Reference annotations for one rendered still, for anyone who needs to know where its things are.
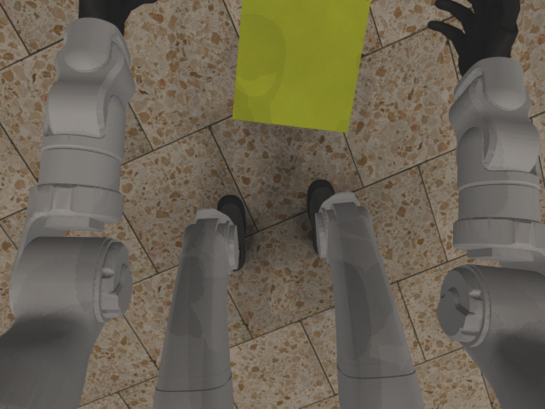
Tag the robot left hand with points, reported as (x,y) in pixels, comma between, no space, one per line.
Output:
(113,11)

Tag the left robot thigh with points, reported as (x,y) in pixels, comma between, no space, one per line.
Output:
(195,368)

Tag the robot right hand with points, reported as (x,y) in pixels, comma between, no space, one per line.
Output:
(490,31)

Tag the left robot upper arm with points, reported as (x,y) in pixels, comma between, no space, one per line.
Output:
(65,289)

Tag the robot right forearm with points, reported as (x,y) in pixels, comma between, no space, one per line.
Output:
(497,157)

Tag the carton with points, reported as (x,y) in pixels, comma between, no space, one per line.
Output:
(298,62)

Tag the robot left forearm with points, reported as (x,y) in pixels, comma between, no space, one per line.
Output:
(83,136)

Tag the right robot shin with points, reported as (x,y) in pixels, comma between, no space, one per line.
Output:
(344,198)

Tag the right robot upper arm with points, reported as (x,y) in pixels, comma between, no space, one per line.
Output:
(498,315)

